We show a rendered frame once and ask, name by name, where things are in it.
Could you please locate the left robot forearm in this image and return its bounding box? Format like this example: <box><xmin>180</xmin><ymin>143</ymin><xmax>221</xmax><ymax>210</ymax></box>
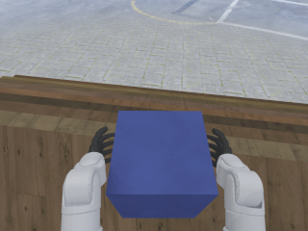
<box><xmin>61</xmin><ymin>152</ymin><xmax>107</xmax><ymax>231</ymax></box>

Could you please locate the robot left hand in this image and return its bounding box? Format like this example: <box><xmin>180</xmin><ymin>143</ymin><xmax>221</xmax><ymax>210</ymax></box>
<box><xmin>89</xmin><ymin>126</ymin><xmax>116</xmax><ymax>164</ymax></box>

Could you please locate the robot right hand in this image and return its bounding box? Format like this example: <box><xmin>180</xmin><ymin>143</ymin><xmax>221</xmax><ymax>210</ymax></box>
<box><xmin>206</xmin><ymin>128</ymin><xmax>232</xmax><ymax>167</ymax></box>

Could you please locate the right robot forearm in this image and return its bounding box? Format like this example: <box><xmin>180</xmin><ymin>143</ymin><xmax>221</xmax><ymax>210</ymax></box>
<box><xmin>216</xmin><ymin>153</ymin><xmax>266</xmax><ymax>231</ymax></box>

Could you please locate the carton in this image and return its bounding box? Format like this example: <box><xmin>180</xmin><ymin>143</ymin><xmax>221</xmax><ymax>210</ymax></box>
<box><xmin>106</xmin><ymin>111</ymin><xmax>218</xmax><ymax>218</ymax></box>

